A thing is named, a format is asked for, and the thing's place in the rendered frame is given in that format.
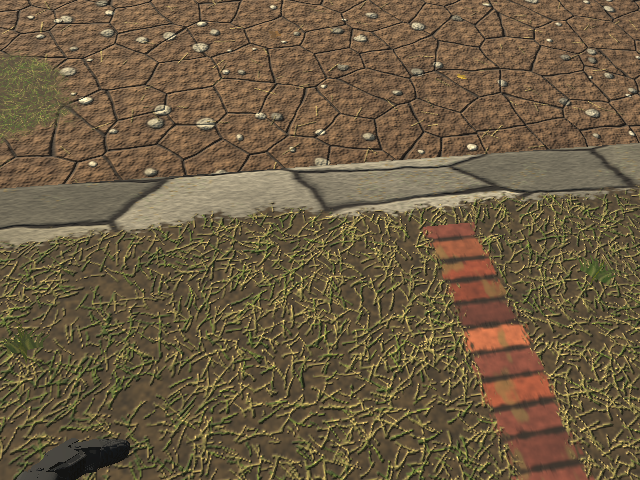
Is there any robot left hand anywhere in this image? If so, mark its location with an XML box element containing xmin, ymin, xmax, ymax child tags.
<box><xmin>16</xmin><ymin>438</ymin><xmax>130</xmax><ymax>480</ymax></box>

